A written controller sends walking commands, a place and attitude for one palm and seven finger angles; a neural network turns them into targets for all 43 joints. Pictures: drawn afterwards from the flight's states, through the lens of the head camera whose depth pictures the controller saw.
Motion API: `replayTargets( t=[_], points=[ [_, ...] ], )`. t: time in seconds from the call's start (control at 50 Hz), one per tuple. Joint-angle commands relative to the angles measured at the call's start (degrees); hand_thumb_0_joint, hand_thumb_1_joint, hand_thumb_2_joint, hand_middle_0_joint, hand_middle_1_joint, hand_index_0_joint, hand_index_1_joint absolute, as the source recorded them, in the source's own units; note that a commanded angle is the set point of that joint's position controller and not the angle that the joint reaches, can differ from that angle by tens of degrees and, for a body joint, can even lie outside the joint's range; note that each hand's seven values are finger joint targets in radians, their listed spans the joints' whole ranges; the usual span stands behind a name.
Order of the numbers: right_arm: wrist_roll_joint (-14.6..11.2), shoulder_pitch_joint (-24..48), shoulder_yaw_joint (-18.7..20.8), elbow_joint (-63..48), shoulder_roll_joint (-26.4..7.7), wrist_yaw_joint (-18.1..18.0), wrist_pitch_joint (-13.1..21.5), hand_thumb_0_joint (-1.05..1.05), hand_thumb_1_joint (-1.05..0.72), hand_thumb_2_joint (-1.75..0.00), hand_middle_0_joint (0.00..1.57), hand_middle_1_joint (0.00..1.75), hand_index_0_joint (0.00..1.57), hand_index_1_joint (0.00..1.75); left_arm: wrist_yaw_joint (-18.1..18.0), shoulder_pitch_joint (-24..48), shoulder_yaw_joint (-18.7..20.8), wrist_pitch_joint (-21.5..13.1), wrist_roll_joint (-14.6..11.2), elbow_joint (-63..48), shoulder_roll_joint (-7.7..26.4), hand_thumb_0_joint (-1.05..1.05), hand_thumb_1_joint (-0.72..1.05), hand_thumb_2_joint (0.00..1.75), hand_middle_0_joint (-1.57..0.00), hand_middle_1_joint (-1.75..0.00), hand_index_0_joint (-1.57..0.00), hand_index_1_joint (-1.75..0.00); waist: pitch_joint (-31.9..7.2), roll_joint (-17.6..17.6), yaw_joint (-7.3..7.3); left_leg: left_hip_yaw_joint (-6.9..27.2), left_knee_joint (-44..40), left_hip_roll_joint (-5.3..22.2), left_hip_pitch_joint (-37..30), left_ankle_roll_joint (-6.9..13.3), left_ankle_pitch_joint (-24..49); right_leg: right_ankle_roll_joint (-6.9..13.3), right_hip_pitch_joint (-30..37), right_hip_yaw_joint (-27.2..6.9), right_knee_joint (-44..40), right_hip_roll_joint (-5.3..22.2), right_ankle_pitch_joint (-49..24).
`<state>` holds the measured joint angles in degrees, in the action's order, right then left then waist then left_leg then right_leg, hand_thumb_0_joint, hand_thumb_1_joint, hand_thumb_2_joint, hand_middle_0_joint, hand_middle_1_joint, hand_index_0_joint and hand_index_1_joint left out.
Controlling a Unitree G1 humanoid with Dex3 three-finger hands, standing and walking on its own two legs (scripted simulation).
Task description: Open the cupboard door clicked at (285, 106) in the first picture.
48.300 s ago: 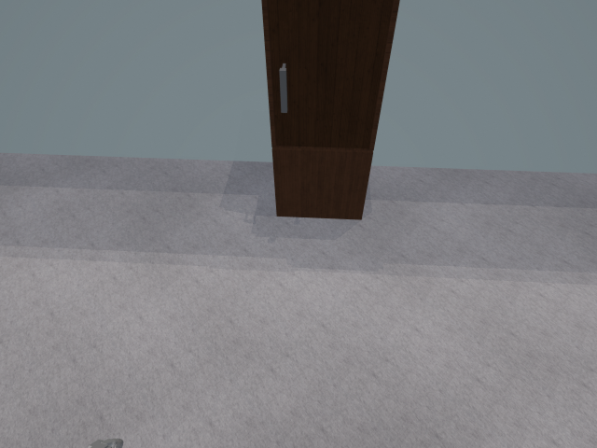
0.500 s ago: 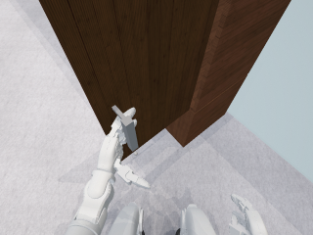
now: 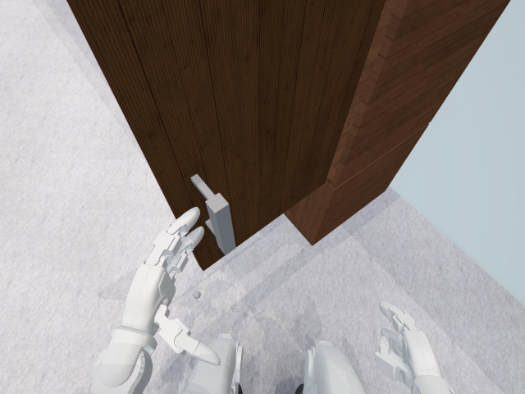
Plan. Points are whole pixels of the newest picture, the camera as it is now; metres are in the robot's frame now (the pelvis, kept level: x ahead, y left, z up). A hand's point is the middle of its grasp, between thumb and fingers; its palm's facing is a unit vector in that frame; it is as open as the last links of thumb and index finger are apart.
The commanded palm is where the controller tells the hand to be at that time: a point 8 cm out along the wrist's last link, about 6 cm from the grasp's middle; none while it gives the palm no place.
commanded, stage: slide the hand sideways off the handle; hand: left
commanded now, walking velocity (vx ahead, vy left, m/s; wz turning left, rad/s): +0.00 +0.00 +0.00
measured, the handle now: (214, 217) +0.36 +0.10 +0.04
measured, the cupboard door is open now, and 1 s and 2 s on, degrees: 92 92 92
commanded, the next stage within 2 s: draw the hand back to the body in 0.34 s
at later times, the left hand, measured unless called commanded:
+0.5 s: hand (167, 323) +0.21 +0.14 +0.03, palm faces -0.16 -0.99 -0.02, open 16.3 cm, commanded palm +0.20 +0.20 +0.05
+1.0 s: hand (80, 306) +0.21 +0.20 +0.14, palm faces -0.04 -0.99 -0.15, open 16.0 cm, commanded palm +0.18 +0.25 +0.16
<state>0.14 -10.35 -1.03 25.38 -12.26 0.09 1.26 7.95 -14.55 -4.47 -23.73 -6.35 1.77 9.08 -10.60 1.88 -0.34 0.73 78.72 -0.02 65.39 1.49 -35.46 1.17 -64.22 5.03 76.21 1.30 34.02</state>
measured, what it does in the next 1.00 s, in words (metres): rises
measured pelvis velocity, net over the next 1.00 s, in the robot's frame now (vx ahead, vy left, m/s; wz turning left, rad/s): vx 0.02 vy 0.00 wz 0.00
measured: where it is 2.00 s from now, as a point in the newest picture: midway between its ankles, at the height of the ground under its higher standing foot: outside the picture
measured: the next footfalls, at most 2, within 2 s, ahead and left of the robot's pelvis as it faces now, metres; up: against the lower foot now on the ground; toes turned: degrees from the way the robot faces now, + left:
none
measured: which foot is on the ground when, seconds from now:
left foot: down 0.00-1.00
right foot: down 0.00-1.00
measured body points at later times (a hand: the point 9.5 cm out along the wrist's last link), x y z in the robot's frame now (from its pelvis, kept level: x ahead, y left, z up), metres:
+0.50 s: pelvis -0.01 -0.01 -0.01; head +0.08 +0.00 +0.43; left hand +0.21 +0.19 +0.04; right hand +0.19 -0.24 -0.09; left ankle +0.02 +0.10 -0.61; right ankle +0.02 -0.11 -0.61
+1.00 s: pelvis +0.02 +0.00 +0.07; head +0.04 +0.01 +0.52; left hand +0.20 +0.25 +0.15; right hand +0.20 -0.23 +0.01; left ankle +0.02 +0.10 -0.61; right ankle +0.02 -0.11 -0.61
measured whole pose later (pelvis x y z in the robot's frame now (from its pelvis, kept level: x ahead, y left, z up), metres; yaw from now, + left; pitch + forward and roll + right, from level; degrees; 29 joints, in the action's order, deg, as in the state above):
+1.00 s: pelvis +0.02 +0.00 +0.07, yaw +0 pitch +11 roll -3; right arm -2.6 -16.1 -1.4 24.9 -13.5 -5.1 5.4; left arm 13.2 -31.4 9.6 -12.2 -13.3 -14.1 18.5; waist -9.5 2.6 -0.1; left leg 1.5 61.3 0.9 42.2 1.4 -30.4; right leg 0.8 -40.1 5.5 56.6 -0.5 27.8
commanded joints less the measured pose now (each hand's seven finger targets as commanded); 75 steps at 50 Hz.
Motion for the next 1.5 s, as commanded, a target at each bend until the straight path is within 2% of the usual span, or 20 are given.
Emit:
replayTargets(
  t=[0.0,0.14,0.28,0.36,0.42,0.48,0.5,0.56,0.6,0.66,0.82,0.92,0.94,0.96,0.98,1.06,1.08,1.18,1.34,1.48],
  points=[
    [-0.32,-0.34,3.55,-9.09,-7.43,-1.17,2.99,0.00,-0.90,-0.90,0.20,0.30,0.20,0.30,1.22,-1.69,4.01,-3.65,-2.53,-15.56,4.19,0.00,-0.50,0.30,-0.15,-0.30,-0.15,-0.30,-20.10,-1.75,0.57,2.39,-10.74,-1.18,-13.67,-0.60,21.86,1.20,14.14,-2.51,-9.20,-2.03,-20.37],
    [-0.63,0.20,3.78,-9.21,-7.38,-1.76,3.69,0.00,-0.90,-0.90,0.20,0.30,0.20,0.30,4.15,-6.47,6.46,-4.13,-4.11,-15.46,5.84,0.00,-0.50,0.30,-0.15,-0.30,-0.15,-0.30,-14.69,-1.81,1.54,1.59,-9.22,-1.24,-9.13,-0.52,16.22,0.91,12.44,-3.44,-10.30,-2.16,-15.67],
    [-0.91,0.52,4.13,-8.95,-7.58,-2.83,5.01,0.00,-0.90,-0.90,0.20,0.30,0.20,0.30,7.48,-9.54,12.08,-5.10,-7.46,-17.91,9.94,0.00,-0.50,0.30,-0.15,-0.30,-0.15,-0.30,-17.67,0.11,0.20,1.57,-8.08,-1.13,-8.28,-0.36,17.36,1.15,13.88,-4.28,-9.61,-2.47,-15.41],
    [-1.17,0.61,4.00,-8.82,-7.97,-2.97,5.82,0.00,-0.90,-0.90,0.20,0.30,0.20,0.30,8.65,-7.72,8.82,-4.59,-7.93,-18.25,7.56,0.00,-0.50,0.30,-0.15,-0.30,-0.15,-0.30,-14.98,-0.28,1.96,1.89,-7.84,-0.88,-7.94,-0.20,14.70,0.80,10.78,-4.27,-10.41,-2.36,-11.96],
    [-1.07,0.32,4.06,-8.87,-8.07,-3.08,6.34,0.00,-0.90,-0.90,0.20,0.30,0.20,0.30,8.43,-8.37,9.35,-3.78,-7.86,-18.07,8.20,0.00,-0.50,0.30,-0.15,-0.30,-0.15,-0.30,-15.23,-0.35,1.44,2.24,-8.21,-0.90,-7.87,-0.26,13.62,1.00,10.14,-3.91,-10.20,-2.44,-9.88],
    [-1.39,0.19,4.07,-10.27,-7.93,-3.36,5.73,0.00,-0.90,-0.90,0.20,0.30,0.20,0.30,7.08,-9.69,14.31,-2.14,-7.93,-25.26,13.89,0.00,-0.50,0.30,-0.15,-0.30,-0.15,-0.30,-19.23,2.48,-0.88,1.98,-11.18,-1.08,-11.60,-0.25,15.91,1.31,15.08,-3.98,-11.66,-2.65,-11.50],
    [-1.60,0.01,3.96,-10.72,-7.59,-3.42,5.48,0.00,-0.90,-0.90,0.20,0.30,0.20,0.30,6.55,-10.82,14.20,-1.22,-7.80,-26.53,13.34,0.00,-0.50,0.30,-0.15,-0.30,-0.15,-0.30,-19.20,2.72,-0.99,1.79,-12.35,-1.13,-13.31,-0.31,16.48,1.12,15.89,-3.74,-12.48,-2.58,-12.38],
    [-2.24,-0.41,3.68,-11.08,-7.18,-3.61,4.80,0.00,-0.90,-0.90,0.20,0.30,0.20,0.30,5.54,-13.16,13.39,1.60,-8.24,-26.81,11.41,0.00,-0.50,0.30,-0.15,-0.30,-0.15,-0.30,-15.81,1.04,0.17,1.94,-15.43,-1.13,-15.68,-0.29,15.69,0.59,17.49,-2.55,-15.66,-2.79,-12.29],
    [-2.36,-0.40,3.36,-10.88,-7.30,-4.02,4.70,0.00,-0.90,-0.90,0.20,0.30,0.20,0.30,5.48,-12.03,13.59,2.92,-8.55,-25.89,11.43,0.00,-0.50,0.30,-0.15,-0.30,-0.15,-0.30,-13.27,-0.54,1.38,2.08,-16.60,-1.07,-15.61,-0.18,13.71,0.28,18.26,-2.51,-18.03,-2.78,-10.09],
    [-2.49,-0.74,2.92,-10.61,-7.49,-4.59,4.68,0.00,-0.90,-0.90,0.20,0.30,0.20,0.30,6.55,-13.24,15.24,3.93,-9.46,-23.56,12.28,0.00,-0.50,0.30,-0.15,-0.30,-0.15,-0.30,-9.53,-1.84,1.89,1.87,-18.67,-1.06,-15.92,-0.26,11.19,0.08,20.17,-3.06,-21.82,-2.58,-6.49],
    [-2.85,-1.40,2.20,-10.29,-7.68,-5.10,7.09,0.00,-0.90,-0.90,0.20,0.30,0.20,0.30,10.14,-14.49,18.79,3.29,-12.50,-24.87,14.90,0.00,-0.50,0.30,-0.15,-0.30,-0.15,-0.30,-6.85,1.91,1.12,2.17,-24.64,-0.87,-24.18,-0.46,16.66,0.51,26.48,-1.91,-25.89,-3.01,-12.96],
    [-3.22,-1.20,2.11,-9.85,-7.74,-4.92,8.29,0.00,-0.90,-0.90,0.20,0.30,0.20,0.30,10.63,-14.65,20.26,5.03,-13.18,-25.82,15.64,0.00,-0.32,0.37,-0.16,-0.30,-0.16,-0.30,-4.92,2.36,1.04,2.37,-27.83,-0.51,-28.34,-0.62,19.01,0.29,29.67,-1.13,-28.35,-3.22,-15.90],
    [-2.39,-1.09,2.15,-10.09,-7.46,-6.51,6.66,0.00,-0.90,-0.90,0.20,0.30,0.20,0.30,0.24,-17.14,21.66,9.84,-3.44,-29.53,22.65,0.00,-0.29,0.39,-0.16,-0.30,-0.16,-0.30,-7.18,4.48,-3.76,1.38,-33.16,0.50,-30.92,-0.44,18.88,1.06,32.25,-4.10,-31.60,-1.36,-14.67],
    [-2.22,-1.15,1.45,-11.07,-6.15,-7.00,6.20,0.00,-0.90,-0.90,0.20,0.30,0.20,0.30,-4.73,-19.24,17.48,13.17,-2.19,-32.17,16.45,0.00,-0.26,0.40,-0.16,-0.30,-0.16,-0.30,-3.74,6.11,-1.64,1.73,-35.02,0.47,-32.49,-0.69,18.06,0.81,31.52,-3.24,-32.71,-1.22,-14.26],
    [-2.00,-1.40,1.29,-10.09,-6.03,-7.17,5.74,0.00,-0.90,-0.90,0.20,0.30,0.20,0.30,-8.30,-19.02,16.28,15.73,-0.40,-32.59,15.38,0.00,-0.22,0.42,-0.16,-0.30,-0.16,-0.30,-2.07,6.90,-1.58,2.05,-36.07,0.53,-32.91,-0.70,18.64,0.94,33.28,-2.95,-33.63,-1.16,-15.21],
    [-1.75,-1.31,0.79,-8.71,-6.44,-7.50,4.84,0.00,-0.90,-0.90,0.20,0.30,0.20,0.30,-14.90,-19.65,16.32,19.87,3.07,-35.36,16.54,0.00,-0.08,0.48,-0.16,-0.30,-0.16,-0.30,-1.42,3.44,-0.88,2.21,-38.84,1.24,-38.64,-0.60,24.57,0.45,38.26,-1.75,-36.48,-0.92,-19.53],
    [-1.54,-0.83,0.68,-8.04,-6.63,-7.65,5.07,0.00,-0.90,-0.90,0.20,0.30,0.20,0.30,-15.79,-18.72,17.22,20.41,3.48,-34.85,17.48,0.00,-0.05,0.50,-0.17,-0.30,-0.17,-0.30,-0.63,1.59,-0.91,2.16,-39.52,1.23,-39.42,-0.43,25.56,0.47,39.65,-1.69,-37.68,-1.07,-20.72],
    [-1.23,0.21,0.14,-5.81,-7.15,-7.64,6.45,0.00,-0.90,-0.90,0.20,0.30,0.20,0.30,-17.35,-15.25,18.31,21.18,4.37,-34.48,17.90,0.00,0.13,0.57,-0.17,-0.30,-0.17,-0.30,1.73,1.02,-1.32,2.24,-44.44,1.41,-45.65,-0.60,29.17,0.30,44.82,-1.65,-42.11,-0.75,-23.56],
    [-0.79,2.05,-0.11,-2.53,-6.76,-6.18,8.15,0.00,-0.90,-0.90,0.20,0.30,0.20,0.30,-16.58,-12.91,21.53,20.70,4.14,-35.79,18.09,0.00,0.41,0.69,-0.18,-0.30,-0.18,-0.30,4.23,1.60,-2.33,1.70,-50.49,1.95,-53.77,-1.76,40.79,-0.02,52.80,-1.38,-47.57,-0.67,-30.97],
    [-0.38,3.99,0.43,-0.59,-6.78,-5.05,8.29,0.00,-0.90,-0.90,0.20,0.30,0.20,0.30,-15.99,-11.41,27.21,19.37,3.46,-36.54,20.58,0.00,0.65,0.80,-0.19,-0.30,-0.19,-0.30,5.15,1.57,-3.43,0.63,-54.07,2.03,-57.34,-1.82,44.04,0.15,58.38,-1.88,-51.62,-0.94,-34.96]
  ],
)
